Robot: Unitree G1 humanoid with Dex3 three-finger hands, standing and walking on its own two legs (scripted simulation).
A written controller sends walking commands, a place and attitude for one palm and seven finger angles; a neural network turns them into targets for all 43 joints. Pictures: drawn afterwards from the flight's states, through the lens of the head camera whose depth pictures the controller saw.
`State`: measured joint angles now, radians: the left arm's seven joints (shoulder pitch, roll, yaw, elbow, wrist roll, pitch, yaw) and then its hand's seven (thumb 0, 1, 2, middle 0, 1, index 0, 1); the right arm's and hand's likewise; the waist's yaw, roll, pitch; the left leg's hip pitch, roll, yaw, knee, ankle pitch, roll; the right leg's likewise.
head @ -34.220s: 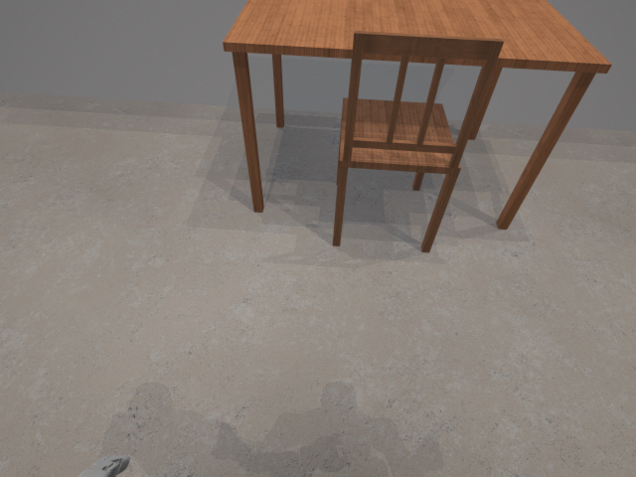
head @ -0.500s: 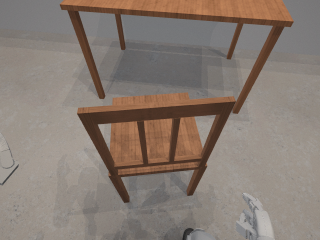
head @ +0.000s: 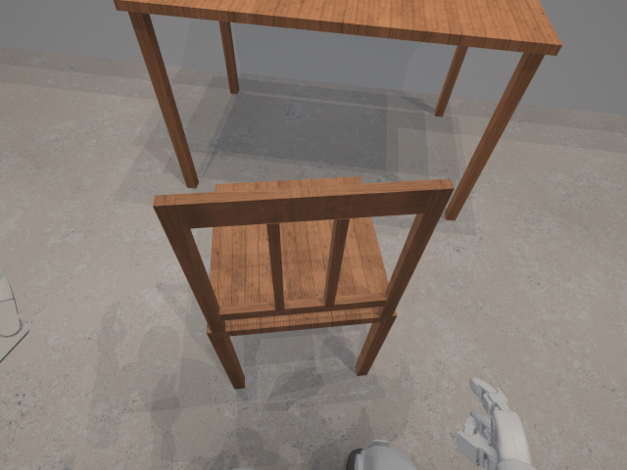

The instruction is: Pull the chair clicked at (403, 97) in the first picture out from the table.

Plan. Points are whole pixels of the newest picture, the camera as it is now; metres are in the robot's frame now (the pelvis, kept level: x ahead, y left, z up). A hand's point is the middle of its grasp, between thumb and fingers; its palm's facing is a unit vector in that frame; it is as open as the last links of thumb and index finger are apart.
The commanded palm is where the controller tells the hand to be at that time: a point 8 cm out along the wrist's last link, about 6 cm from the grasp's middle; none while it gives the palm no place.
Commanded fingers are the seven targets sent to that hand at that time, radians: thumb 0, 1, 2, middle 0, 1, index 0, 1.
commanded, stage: step back with the hand held close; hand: left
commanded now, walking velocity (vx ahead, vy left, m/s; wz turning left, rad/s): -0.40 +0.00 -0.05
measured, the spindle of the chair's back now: (276, 269) +0.43 +0.08 -0.08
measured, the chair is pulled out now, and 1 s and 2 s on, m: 0.57 0.57 0.57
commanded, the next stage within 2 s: stop stepping back and stand still in 0.48 s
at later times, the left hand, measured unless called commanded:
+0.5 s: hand out of the picture +0.12 +0.22 +0.18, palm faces +0.33 -0.78 -0.54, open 7.4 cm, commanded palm +0.06 +0.27 +0.19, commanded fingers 0.00 0.90 0.90 -0.20 -0.30 -0.20 -0.30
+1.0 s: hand out of the picture +0.00 +0.23 +0.20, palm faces +0.44 -0.75 -0.49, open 7.4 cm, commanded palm -0.05 +0.26 +0.19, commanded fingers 0.00 0.90 0.90 -0.20 -0.30 -0.20 -0.30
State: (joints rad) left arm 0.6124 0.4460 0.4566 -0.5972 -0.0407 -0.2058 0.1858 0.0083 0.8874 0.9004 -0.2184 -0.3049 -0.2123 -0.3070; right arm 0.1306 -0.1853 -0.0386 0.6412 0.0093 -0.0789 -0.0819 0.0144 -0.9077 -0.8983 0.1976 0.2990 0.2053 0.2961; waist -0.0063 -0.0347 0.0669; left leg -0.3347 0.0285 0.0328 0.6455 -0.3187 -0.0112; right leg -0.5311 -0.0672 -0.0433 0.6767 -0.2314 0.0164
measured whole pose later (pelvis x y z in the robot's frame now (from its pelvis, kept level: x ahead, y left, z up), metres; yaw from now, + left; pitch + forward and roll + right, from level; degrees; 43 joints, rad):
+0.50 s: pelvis -0.09 -0.03 +0.01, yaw -2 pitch +1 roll -1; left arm 0.61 0.48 0.47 -0.61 -0.06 -0.23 0.15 0.01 0.89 0.90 -0.22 -0.30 -0.21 -0.31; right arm 0.15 -0.16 -0.05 0.65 0.00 -0.18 -0.05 0.01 -0.91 -0.90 0.20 0.30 0.20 0.30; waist 0.01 -0.01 0.11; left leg -0.37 0.09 0.02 0.54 -0.18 -0.04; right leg -0.44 0.01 -0.03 0.85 -0.44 0.01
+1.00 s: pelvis -0.19 -0.03 +0.01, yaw -1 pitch -3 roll +0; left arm 0.57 0.45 0.42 -0.47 -0.02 -0.21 0.16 0.01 0.89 0.90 -0.22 -0.30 -0.21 -0.31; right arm 0.31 -0.22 -0.03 0.67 0.03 -0.16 -0.06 0.01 -0.91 -0.90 0.19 0.30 0.20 0.30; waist 0.00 0.01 -0.03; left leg -0.25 0.03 0.01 0.60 -0.31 0.00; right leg -0.28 -0.02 -0.03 0.56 -0.24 0.01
